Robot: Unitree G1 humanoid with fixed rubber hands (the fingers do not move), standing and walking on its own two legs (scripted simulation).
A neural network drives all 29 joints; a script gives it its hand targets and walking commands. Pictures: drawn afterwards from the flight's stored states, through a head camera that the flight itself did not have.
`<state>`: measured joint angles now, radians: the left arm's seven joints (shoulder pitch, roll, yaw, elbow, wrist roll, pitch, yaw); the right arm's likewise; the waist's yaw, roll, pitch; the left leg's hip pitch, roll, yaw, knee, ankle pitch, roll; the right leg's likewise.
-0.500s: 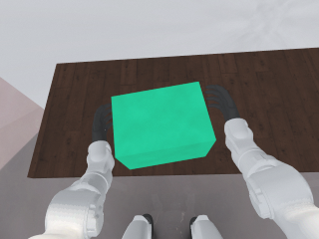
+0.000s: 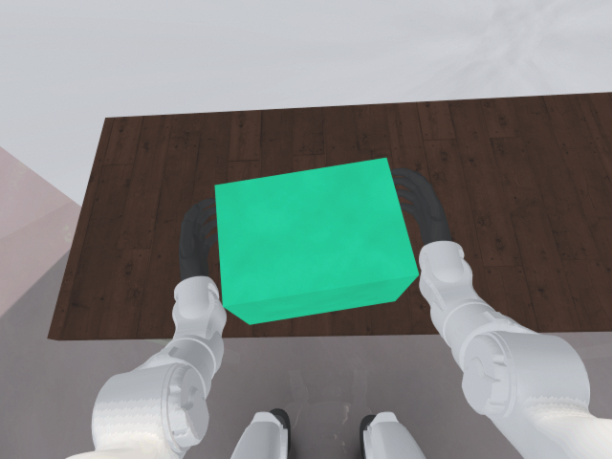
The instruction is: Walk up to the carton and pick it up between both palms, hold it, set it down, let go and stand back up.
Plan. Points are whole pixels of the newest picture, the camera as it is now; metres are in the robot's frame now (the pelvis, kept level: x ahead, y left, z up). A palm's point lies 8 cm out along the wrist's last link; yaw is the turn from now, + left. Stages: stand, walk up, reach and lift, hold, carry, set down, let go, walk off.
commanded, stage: reach and lift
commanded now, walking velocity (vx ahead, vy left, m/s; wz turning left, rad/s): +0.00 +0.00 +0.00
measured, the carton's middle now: (312, 248) +0.41 +0.02 -0.08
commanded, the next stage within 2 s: none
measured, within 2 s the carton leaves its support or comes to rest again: leaves its support in 1.48 s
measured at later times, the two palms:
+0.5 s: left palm (197, 263) +0.38 +0.18 -0.05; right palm (428, 227) +0.42 -0.14 -0.04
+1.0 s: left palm (197, 264) +0.38 +0.18 -0.05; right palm (429, 228) +0.42 -0.14 -0.04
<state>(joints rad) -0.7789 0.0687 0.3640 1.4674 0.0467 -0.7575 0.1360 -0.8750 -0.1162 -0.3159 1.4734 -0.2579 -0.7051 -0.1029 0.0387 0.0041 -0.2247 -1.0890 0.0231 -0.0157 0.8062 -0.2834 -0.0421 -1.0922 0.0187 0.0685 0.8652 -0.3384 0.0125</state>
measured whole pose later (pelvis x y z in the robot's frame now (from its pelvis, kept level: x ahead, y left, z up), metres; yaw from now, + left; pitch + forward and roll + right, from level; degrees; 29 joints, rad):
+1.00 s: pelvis +0.00 +0.00 +0.00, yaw +0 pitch +33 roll +1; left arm -0.78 0.07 0.32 1.48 -0.02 -0.80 0.13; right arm -0.87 -0.11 -0.32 1.47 -0.24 -0.74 -0.11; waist 0.04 0.01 -0.21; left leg -1.09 0.02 -0.02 0.81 -0.29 -0.04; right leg -1.09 0.02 0.07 0.86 -0.34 0.01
